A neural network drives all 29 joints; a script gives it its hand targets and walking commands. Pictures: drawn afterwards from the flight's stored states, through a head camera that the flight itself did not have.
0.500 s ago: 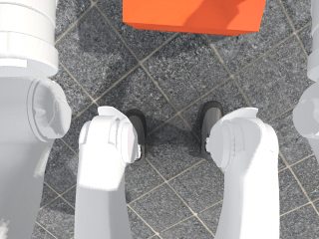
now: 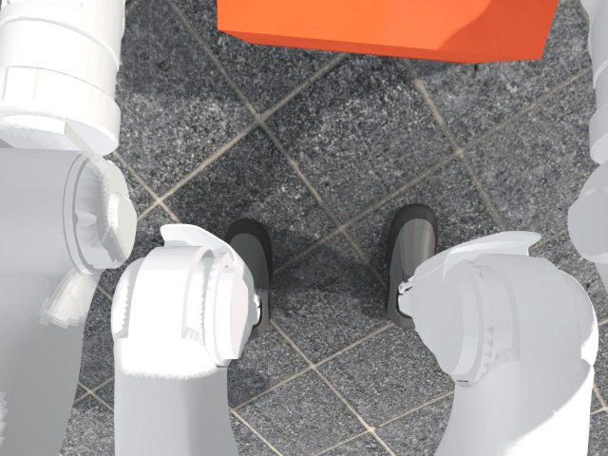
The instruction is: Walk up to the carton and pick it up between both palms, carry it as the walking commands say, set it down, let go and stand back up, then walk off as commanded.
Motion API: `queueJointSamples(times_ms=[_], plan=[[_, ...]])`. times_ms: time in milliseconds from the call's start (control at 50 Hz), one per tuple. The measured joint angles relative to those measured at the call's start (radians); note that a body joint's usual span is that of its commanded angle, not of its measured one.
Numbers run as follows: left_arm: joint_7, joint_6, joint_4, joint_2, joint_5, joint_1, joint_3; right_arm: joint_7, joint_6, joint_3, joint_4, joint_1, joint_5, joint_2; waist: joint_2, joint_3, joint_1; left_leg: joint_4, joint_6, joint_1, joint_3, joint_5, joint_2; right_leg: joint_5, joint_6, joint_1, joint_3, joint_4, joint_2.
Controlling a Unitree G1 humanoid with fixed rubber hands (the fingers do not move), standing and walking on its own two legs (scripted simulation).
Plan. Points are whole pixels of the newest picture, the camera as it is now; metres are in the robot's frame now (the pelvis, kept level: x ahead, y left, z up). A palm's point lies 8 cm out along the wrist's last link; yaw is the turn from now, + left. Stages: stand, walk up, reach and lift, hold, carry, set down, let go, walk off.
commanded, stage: reach and lift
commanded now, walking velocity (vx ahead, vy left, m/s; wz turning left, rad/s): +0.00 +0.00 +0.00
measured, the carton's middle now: out of the picture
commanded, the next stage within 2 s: none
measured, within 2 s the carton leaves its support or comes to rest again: leaves its support in 1.86 s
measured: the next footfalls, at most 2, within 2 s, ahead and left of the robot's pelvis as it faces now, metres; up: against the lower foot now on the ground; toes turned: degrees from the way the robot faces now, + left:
none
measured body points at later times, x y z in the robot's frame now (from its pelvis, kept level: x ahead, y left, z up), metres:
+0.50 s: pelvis +0.00 +0.00 +0.00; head +0.40 -0.01 +0.18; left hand +0.59 +0.16 -0.21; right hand +0.56 -0.24 -0.22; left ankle +0.10 +0.12 -0.34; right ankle +0.11 -0.13 -0.34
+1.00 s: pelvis +0.00 +0.00 +0.00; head +0.40 -0.01 +0.18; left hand +0.59 +0.12 -0.21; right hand +0.56 -0.24 -0.22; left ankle +0.10 +0.12 -0.34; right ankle +0.11 -0.13 -0.34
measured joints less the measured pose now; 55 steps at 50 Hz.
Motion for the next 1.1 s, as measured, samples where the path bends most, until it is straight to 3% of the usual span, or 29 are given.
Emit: queueJointSamples(times_ms=[520,700,1100], plan=[[-0.005,-0.006,0.001,-0.001,-0.044,0.004,-0.078,0.000,-0.006,0.008,0.014,0.000,0.021,-0.002,0.000,0.000,0.000,0.019,0.000,-0.006,-0.001,-0.006,0.000,-0.005,0.008,0.000,0.000,0.013,0.000],[-0.035,-0.010,0.001,-0.040,-0.044,-0.003,-0.092,0.005,-0.009,0.033,0.014,0.000,0.033,-0.004,0.000,0.000,-0.001,0.019,0.000,-0.006,-0.001,-0.006,0.000,-0.005,0.008,-0.001,0.000,0.013,0.000],[-0.030,-0.010,0.001,-0.067,-0.034,-0.011,-0.092,0.011,-0.006,0.040,0.013,0.000,0.034,-0.006,0.000,-0.001,-0.001,0.019,0.000,-0.006,-0.001,-0.007,-0.001,-0.006,0.007,-0.001,0.000,0.013,-0.001]])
